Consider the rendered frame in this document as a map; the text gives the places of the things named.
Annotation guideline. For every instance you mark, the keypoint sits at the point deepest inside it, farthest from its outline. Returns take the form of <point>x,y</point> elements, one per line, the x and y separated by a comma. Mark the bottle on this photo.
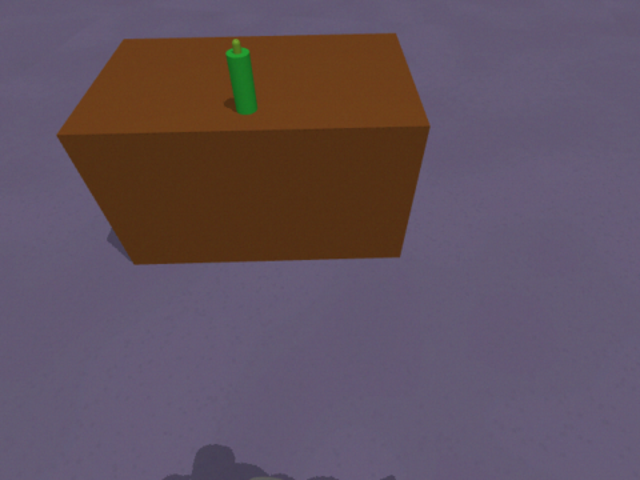
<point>240,69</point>

